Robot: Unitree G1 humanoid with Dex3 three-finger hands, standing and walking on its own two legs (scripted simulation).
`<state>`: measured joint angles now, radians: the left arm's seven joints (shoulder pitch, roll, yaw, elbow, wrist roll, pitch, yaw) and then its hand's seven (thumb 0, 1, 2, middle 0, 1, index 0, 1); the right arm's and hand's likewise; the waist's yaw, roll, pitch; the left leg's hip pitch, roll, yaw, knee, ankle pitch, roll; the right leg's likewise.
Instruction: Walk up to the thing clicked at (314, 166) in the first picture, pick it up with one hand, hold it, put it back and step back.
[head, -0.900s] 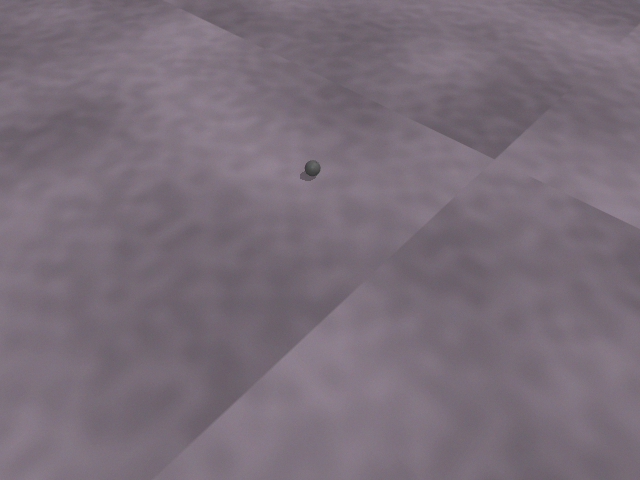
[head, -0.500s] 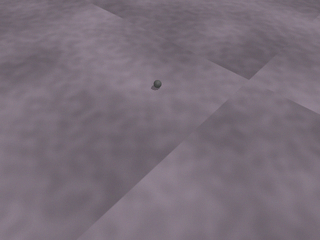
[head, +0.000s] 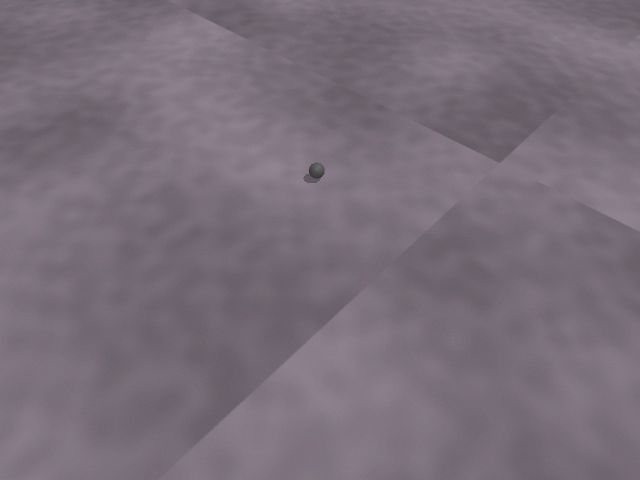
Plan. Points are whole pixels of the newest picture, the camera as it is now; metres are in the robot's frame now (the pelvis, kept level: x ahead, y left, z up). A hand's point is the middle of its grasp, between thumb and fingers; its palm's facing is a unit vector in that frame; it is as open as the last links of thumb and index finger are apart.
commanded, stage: stand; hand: left
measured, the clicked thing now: (316, 170) +1.54 +0.00 -0.75
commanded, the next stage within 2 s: walk up in 0.22 s
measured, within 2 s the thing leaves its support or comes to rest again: neither
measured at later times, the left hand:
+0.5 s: hand out of the picture +0.14 +0.24 -0.14, palm faces -0.12 -0.91 -0.39, open 7.4 cm
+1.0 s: hand (226, 392) +0.28 +0.16 -0.16, palm faces -0.09 -0.93 -0.35, open 7.4 cm
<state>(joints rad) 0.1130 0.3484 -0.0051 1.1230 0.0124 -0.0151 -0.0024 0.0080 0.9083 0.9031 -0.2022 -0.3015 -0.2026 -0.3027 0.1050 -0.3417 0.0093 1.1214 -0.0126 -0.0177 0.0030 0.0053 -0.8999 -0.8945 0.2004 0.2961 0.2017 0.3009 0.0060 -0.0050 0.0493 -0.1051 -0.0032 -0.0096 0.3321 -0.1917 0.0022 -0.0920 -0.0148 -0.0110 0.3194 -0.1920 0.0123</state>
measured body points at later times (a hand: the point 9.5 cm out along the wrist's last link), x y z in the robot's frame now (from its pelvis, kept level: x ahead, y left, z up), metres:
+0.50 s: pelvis +0.05 -0.05 -0.01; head +0.05 -0.06 +0.44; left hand +0.14 +0.29 -0.11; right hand +0.04 -0.39 -0.13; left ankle -0.01 +0.12 -0.75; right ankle +0.12 -0.20 -0.72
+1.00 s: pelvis +0.25 -0.12 -0.01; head +0.26 -0.11 +0.44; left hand +0.29 +0.20 -0.13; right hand +0.30 -0.45 -0.12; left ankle +0.40 +0.02 -0.73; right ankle +0.16 -0.22 -0.75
